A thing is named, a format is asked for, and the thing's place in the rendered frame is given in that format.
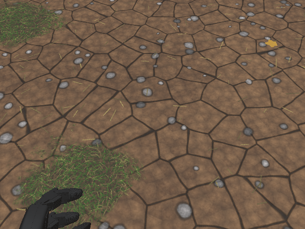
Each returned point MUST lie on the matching robot left hand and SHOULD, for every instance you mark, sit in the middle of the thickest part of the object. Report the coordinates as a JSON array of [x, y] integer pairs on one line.
[[38, 215]]

